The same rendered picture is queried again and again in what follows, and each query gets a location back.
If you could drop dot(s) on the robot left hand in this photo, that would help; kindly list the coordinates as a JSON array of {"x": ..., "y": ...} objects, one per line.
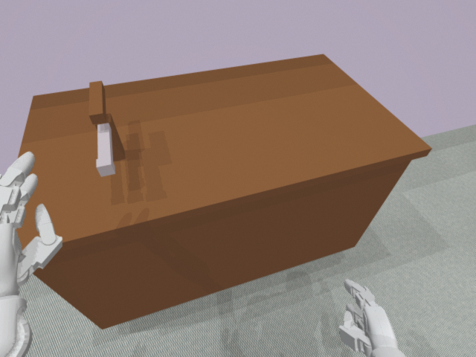
[{"x": 16, "y": 187}]

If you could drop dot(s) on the robot left forearm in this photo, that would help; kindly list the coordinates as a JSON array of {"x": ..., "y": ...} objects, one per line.
[{"x": 15, "y": 332}]

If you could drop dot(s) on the robot right hand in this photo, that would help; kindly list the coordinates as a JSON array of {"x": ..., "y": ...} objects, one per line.
[{"x": 374, "y": 328}]

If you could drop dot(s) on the tap lever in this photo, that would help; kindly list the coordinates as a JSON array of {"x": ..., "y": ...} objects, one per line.
[{"x": 104, "y": 163}]

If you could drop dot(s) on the counter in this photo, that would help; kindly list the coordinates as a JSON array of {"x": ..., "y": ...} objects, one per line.
[{"x": 221, "y": 177}]

